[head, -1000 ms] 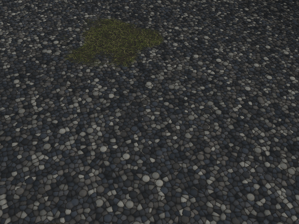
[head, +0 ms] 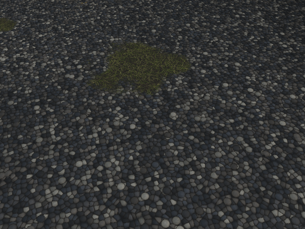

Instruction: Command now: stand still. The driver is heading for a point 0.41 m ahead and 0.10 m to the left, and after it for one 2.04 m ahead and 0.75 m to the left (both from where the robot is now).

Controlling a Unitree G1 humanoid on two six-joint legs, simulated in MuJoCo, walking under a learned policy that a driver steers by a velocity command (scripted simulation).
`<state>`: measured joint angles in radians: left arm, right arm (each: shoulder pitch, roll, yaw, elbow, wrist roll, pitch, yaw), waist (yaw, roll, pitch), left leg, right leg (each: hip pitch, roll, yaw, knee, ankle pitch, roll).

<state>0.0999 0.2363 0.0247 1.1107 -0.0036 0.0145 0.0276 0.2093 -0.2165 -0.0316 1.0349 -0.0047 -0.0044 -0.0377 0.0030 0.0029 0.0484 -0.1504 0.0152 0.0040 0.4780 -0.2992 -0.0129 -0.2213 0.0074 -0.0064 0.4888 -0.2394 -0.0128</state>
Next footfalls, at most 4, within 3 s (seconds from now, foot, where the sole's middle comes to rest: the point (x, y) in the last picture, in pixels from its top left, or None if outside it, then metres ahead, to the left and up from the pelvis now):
1.02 right None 0.41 -0.11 -0.77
1.58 left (132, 182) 0.73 0.13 -0.77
2.06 right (157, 131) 1.04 0.01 -0.77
2.50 left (118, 158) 0.86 0.21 -0.78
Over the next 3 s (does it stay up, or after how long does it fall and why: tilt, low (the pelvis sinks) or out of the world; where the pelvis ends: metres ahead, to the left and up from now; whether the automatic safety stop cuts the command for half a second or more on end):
stays up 0.90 0.11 0.00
